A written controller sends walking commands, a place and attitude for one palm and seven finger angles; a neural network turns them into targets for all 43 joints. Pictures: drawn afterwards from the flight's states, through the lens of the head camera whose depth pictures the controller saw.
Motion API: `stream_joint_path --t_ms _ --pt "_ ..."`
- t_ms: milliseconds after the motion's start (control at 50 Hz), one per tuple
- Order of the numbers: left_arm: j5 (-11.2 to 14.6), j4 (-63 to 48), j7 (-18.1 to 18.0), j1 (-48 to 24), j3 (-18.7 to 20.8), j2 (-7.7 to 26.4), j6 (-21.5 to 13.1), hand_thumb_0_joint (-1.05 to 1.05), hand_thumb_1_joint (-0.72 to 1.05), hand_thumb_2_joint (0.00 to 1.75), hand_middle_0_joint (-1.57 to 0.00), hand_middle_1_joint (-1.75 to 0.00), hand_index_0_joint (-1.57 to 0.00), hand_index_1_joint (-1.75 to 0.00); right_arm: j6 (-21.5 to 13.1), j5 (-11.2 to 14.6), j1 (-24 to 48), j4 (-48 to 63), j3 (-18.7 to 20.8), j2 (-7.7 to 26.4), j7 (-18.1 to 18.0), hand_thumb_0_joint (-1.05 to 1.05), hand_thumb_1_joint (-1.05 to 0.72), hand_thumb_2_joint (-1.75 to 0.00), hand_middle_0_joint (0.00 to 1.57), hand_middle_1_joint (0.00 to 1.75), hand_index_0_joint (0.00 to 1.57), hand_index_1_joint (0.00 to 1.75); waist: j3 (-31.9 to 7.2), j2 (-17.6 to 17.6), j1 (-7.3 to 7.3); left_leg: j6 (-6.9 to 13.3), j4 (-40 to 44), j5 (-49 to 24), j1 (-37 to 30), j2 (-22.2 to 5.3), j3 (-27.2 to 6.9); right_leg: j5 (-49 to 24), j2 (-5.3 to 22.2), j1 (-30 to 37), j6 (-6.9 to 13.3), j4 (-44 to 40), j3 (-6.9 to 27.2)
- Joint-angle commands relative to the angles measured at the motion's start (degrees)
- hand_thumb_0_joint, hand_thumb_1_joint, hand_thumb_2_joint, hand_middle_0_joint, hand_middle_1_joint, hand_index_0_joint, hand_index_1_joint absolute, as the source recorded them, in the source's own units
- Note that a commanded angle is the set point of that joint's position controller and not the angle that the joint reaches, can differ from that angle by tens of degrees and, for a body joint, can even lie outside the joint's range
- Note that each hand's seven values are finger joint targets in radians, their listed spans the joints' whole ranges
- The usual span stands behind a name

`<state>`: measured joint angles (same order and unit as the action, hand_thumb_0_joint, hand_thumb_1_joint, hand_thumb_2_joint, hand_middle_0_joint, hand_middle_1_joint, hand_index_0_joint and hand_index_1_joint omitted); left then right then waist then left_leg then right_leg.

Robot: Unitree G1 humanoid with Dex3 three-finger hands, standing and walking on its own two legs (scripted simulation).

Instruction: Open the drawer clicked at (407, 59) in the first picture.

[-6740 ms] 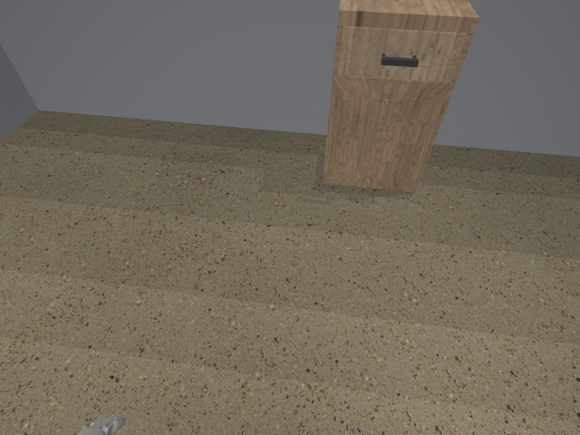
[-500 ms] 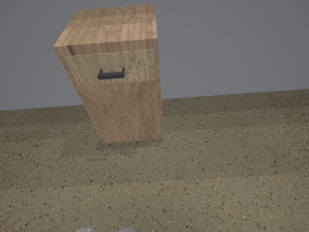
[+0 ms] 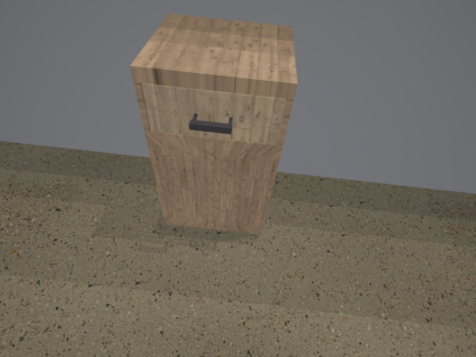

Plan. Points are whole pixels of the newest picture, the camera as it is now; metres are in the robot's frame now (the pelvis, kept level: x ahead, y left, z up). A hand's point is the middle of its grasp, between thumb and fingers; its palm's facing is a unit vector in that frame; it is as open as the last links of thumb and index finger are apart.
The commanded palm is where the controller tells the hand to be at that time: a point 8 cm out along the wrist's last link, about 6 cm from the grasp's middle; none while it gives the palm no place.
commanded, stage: take the last steps up to it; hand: left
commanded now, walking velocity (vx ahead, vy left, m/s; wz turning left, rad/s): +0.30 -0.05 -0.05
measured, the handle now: (211, 122) +0.79 +0.14 -0.09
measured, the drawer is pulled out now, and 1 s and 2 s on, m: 0.00 0.00 0.00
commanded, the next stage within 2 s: come to a stop and stand still in 0.56 s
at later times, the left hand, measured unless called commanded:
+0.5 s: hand (190, 306) +0.25 +0.11 -0.16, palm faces +0.02 -0.97 -0.23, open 7.2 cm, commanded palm none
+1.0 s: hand (188, 302) +0.27 +0.12 -0.18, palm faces +0.01 -0.98 -0.19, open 7.3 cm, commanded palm none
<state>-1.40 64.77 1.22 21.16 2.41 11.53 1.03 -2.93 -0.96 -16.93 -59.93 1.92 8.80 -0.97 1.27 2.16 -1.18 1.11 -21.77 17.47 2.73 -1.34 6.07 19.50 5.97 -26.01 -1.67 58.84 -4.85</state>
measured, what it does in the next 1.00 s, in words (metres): walks ahead: right foot, then left foot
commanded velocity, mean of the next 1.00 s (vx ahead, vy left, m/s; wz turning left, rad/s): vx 0.05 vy -0.04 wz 0.01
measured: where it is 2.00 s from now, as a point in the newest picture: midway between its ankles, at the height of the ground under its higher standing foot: outside the picture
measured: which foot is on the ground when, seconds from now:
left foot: down 0.00-0.30, up 0.32-0.72, down 0.74-1.00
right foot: up 0.00-0.26, down 0.28-0.84, up 0.86-1.00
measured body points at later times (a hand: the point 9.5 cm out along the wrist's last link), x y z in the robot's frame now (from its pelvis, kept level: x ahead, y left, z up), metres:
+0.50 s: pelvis +0.17 -0.07 -0.01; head +0.19 -0.09 +0.44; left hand +0.25 +0.17 -0.15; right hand +0.16 -0.30 -0.17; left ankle +0.16 +0.08 -0.66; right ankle +0.22 -0.14 -0.74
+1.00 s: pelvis +0.26 -0.05 +0.00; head +0.31 -0.05 +0.44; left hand +0.27 +0.17 -0.16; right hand +0.34 -0.28 -0.15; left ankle +0.29 +0.07 -0.74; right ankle +0.22 -0.17 -0.69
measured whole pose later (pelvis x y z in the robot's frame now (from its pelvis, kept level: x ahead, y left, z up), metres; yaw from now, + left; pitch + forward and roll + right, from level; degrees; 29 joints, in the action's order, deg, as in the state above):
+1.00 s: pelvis +0.26 -0.05 +0.00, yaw -3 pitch +0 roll +0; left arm -0.8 61.4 -1.4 14.4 2.3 9.2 3.0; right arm 0.2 -0.6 -6.5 -58.6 2.3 8.0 -3.4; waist 6.5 1.1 -1.1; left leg 0.4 -25.6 11.3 13.8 -3.7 7.9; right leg 29.9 1.2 -20.3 -1.2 52.4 -1.5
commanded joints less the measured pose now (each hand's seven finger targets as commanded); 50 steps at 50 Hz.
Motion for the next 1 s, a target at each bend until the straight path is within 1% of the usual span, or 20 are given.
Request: stream_joint_path --t_ms 0,160,180,220,240,260,280,320,340,380,440,600,660,700,720,740,780,860,900,980 --pt "0.02 -5.88 -0.01 -5.31 0.64 1.55 -1.69 0.00 0.90 0.90 -0.20 -0.30 -0.20 -0.30 -1.17 0.10 -6.61 -0.98 1.11 7.88 -0.84 0.00 -0.90 -0.90 0.20 0.30 0.20 0.30 6.89 -8.77 1.61 7.61 11.61 -20.88 -0.99 -14.51 -8.19 -5.25 1.57 -11.33 -0.86 0.81 1.05" --pt "0.54 -10.09 0.40 -15.84 0.74 0.82 -2.34 0.00 0.90 0.90 -0.20 -0.30 -0.20 -0.30 -0.97 -0.82 -10.48 -3.81 1.52 8.02 -1.07 0.00 -0.90 -0.90 0.20 0.30 0.20 0.30 9.10 -10.27 3.51 7.02 7.33 -29.95 -2.20 -15.06 -5.42 -6.15 -0.75 -5.73 1.80 -19.05 -2.08" --pt "0.56 -9.75 0.36 -14.29 0.96 1.25 -2.59 0.00 0.90 0.90 -0.20 -0.30 -0.20 -0.30 -0.90 -0.79 -9.76 -3.92 1.66 8.58 -1.11 0.00 -0.90 -0.90 0.20 0.30 0.20 0.30 7.99 -10.41 2.47 6.74 4.74 -33.89 -1.33 -15.47 -4.99 -5.36 -1.71 -1.35 2.64 -20.94 -2.47" --pt "0.26 -6.19 0.15 -3.12 1.68 3.06 -3.48 0.00 0.90 0.90 -0.20 -0.30 -0.20 -0.30 -0.82 -0.32 -8.79 -3.90 1.80 9.37 -0.99 0.00 -0.90 -0.90 0.20 0.30 0.20 0.30 1.50 -6.95 -2.63 4.55 -8.44 -40.66 1.01 -12.46 -1.93 -9.95 -5.39 14.51 3.94 -26.78 -4.73" --pt "-0.09 -3.89 -0.28 4.52 2.63 6.28 -4.23 0.00 0.90 0.90 -0.20 -0.30 -0.20 -0.30 -0.97 0.15 -9.10 -3.75 1.78 8.33 -0.48 0.00 -0.90 -0.90 0.20 0.30 0.20 0.30 -3.48 -1.60 -5.94 2.62 -19.69 -33.64 9.46 -9.62 -0.44 -12.08 -2.30 28.04 5.40 -28.37 -0.21" --pt "-0.48 -2.47 -1.06 11.12 4.42 12.33 -4.76 0.00 0.90 0.90 -0.20 -0.30 -0.20 -0.30 -1.12 0.89 -11.44 -2.74 1.20 4.63 0.00 0.00 -0.90 -0.90 0.20 0.30 0.20 0.30 -10.72 12.04 -7.74 0.10 -38.95 -2.07 21.95 -1.19 2.66 -14.24 13.69 39.30 11.01 -33.98 21.88" --pt "0.86 -2.23 -1.24 12.13 4.38 15.04 -4.55 0.00 0.90 0.90 -0.20 -0.30 -0.20 -0.30 -0.79 1.17 -10.11 -1.19 1.10 4.78 -0.18 0.00 -0.90 -0.90 0.20 0.30 0.20 0.30 -13.21 12.62 -6.47 0.68 -52.27 16.65 26.14 0.90 -3.82 -15.83 20.42 37.81 14.90 -41.29 33.03" --pt "0.98 -5.41 -1.54 -0.40 3.26 10.59 -4.14 0.00 0.90 0.90 -0.20 -0.30 -0.20 -0.30 -0.08 0.74 -5.31 -1.20 1.77 4.29 0.28 0.00 -0.90 -0.90 0.20 0.30 0.20 0.30 -2.27 5.88 -3.44 1.41 -56.27 8.18 27.62 -4.30 -7.00 5.48 17.16 19.96 13.21 -47.42 27.43" --pt "0.98 -6.61 -1.84 -4.92 2.54 8.06 -4.04 0.00 0.90 0.90 -0.20 -0.30 -0.20 -0.30 0.47 0.18 -4.99 -1.27 1.79 3.80 0.34 0.00 -0.90 -0.90 0.20 0.30 0.20 0.30 0.93 2.05 -0.82 1.26 -54.66 4.45 26.66 -5.83 -7.67 6.86 15.61 14.05 11.82 -48.18 22.99" --pt "0.64 -7.44 -2.04 -8.82 1.11 4.17 -4.44 0.00 0.90 0.90 -0.20 -0.30 -0.20 -0.30 1.91 -0.48 -7.05 -2.48 1.41 1.85 0.52 0.00 -0.90 -0.90 0.20 0.30 0.20 0.30 3.33 1.79 2.51 0.02 -49.91 0.07 22.55 -6.87 -6.70 0.55 11.73 4.84 9.44 -49.55 12.75" --pt "0.31 -6.84 -2.13 -8.46 0.68 3.31 -4.68 0.00 0.90 0.90 -0.20 -0.30 -0.20 -0.30 3.08 -0.69 -9.47 -2.93 1.40 1.21 0.81 0.00 -0.90 -0.90 0.20 0.30 0.20 0.30 2.51 3.62 4.36 -1.16 -42.01 -1.70 19.90 -6.17 -4.62 -2.08 8.53 2.47 9.16 -50.97 7.02" --pt "0.09 -4.52 -1.83 -2.21 1.32 5.02 -4.93 0.00 0.90 0.90 -0.20 -0.30 -0.20 -0.30 1.47 -0.37 1.46 1.48 0.84 1.78 1.41 0.00 -0.90 -0.90 0.20 0.30 0.20 0.30 1.75 1.95 0.17 -1.88 -19.66 -0.99 23.00 -4.81 -2.14 -9.54 9.95 16.19 12.33 -48.46 7.95" --pt "0.28 -3.63 -2.11 -1.51 1.04 4.02 -4.46 0.00 0.90 0.90 -0.20 -0.30 -0.20 -0.30 0.55 -0.28 1.15 0.96 0.23 1.53 0.89 0.00 -0.90 -0.90 0.20 0.30 0.20 0.30 0.51 1.75 0.66 -1.92 -9.96 -3.76 15.61 -3.23 -1.49 -17.65 8.75 16.74 11.05 -42.62 6.63" --pt "0.95 -2.78 -2.61 -0.80 -0.19 0.83 -3.86 0.00 0.90 0.90 -0.20 -0.30 -0.20 -0.30 -0.46 -0.12 -2.87 -1.39 -0.48 2.91 0.06 0.00 -0.90 -0.90 0.20 0.30 0.20 0.30 -2.89 -3.68 1.52 -1.68 -1.11 -26.46 3.43 -5.82 -4.93 -23.96 2.67 14.48 5.73 -33.24 1.98" --pt "1.33 -2.50 -2.91 1.23 -0.91 -1.14 -3.59 0.00 0.90 0.90 -0.20 -0.30 -0.20 -0.30 -0.67 -0.08 -3.22 -1.56 -0.45 5.42 -0.60 0.00 -0.90 -0.90 0.20 0.30 0.20 0.30 -5.31 -8.61 0.64 0.95 -2.89 -44.30 -0.93 -11.93 -9.25 -16.87 0.51 12.56 3.04 -31.91 0.84" --pt "1.17 -1.98 -3.34 2.04 -1.28 -1.40 -2.88 0.00 0.90 0.90 -0.20 -0.30 -0.20 -0.30 0.12 0.29 -2.22 -1.61 -0.26 6.81 -1.03 0.00 -0.90 -0.90 0.20 0.30 0.20 0.30 -4.11 -9.68 0.15 3.24 -3.14 -50.84 -1.11 -15.40 -10.56 -7.21 -0.84 12.07 1.85 -32.37 0.22" --pt "1.07 -1.20 -3.70 2.34 -1.24 -0.58 -1.69 0.00 0.90 0.90 -0.20 -0.30 -0.20 -0.30 1.21 0.56 0.53 -1.64 -0.37 6.89 -1.92 0.00 -0.90 -0.90 0.20 0.30 0.20 0.30 -1.49 -12.15 0.21 4.57 -1.65 -55.37 0.54 -15.39 -9.86 -5.57 -1.14 13.02 0.81 -31.94 -0.27" --pt "0.52 -3.91 -3.57 0.24 0.16 2.83 0.45 0.00 0.90 0.90 -0.20 -0.30 -0.20 -0.30 2.68 0.52 -2.17 -1.49 1.59 10.03 -3.28 0.00 -0.90 -0.90 0.20 0.30 0.20 0.30 -1.09 -12.84 2.44 9.33 -0.65 -72.94 -4.50 -20.76 -12.85 10.81 -2.62 3.60 0.74 -13.74 2.59" --pt "0.33 -5.24 -3.50 -1.26 1.09 2.61 1.28 0.00 0.90 0.90 -0.20 -0.30 -0.20 -0.30 3.55 0.14 -0.97 -0.50 2.66 11.33 -3.64 0.00 -0.90 -0.90 0.20 0.30 0.20 0.30 -3.09 -10.76 2.75 11.14 -0.86 -66.30 -3.77 -22.17 -12.02 13.67 -3.14 0.84 0.89 -3.76 5.23" --pt "0.45 -7.50 -2.92 -2.86 2.10 1.73 1.73 0.00 0.90 0.90 -0.20 -0.30 -0.20 -0.30 3.94 -0.38 5.13 2.40 3.45 11.44 -3.08 0.00 -0.90 -0.90 0.20 0.30 0.20 0.30 -7.74 -8.46 1.41 9.63 -1.83 -51.34 -2.61 -19.42 -8.77 8.83 -3.54 -0.28 0.20 -1.43 6.64"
